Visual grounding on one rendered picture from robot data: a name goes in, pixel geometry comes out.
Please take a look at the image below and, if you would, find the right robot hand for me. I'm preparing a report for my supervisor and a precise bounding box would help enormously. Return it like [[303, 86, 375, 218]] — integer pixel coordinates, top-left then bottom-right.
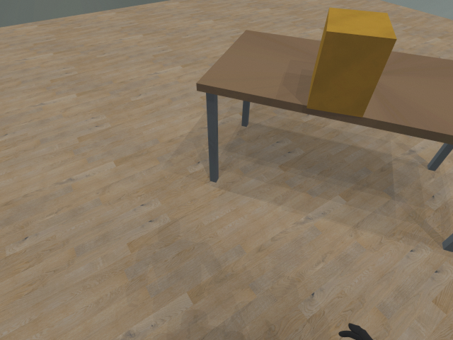
[[338, 323, 373, 340]]

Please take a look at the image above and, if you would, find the carton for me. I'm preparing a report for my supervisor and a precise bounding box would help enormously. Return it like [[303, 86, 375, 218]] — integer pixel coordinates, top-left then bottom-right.
[[306, 8, 397, 118]]

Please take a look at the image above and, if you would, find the table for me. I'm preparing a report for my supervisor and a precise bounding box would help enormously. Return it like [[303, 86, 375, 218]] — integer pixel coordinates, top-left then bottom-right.
[[196, 30, 453, 252]]

